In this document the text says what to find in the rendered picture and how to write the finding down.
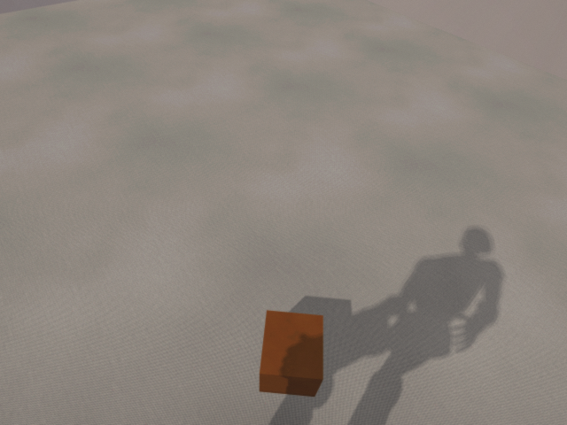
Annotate carton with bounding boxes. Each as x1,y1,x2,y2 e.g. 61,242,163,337
260,310,323,397

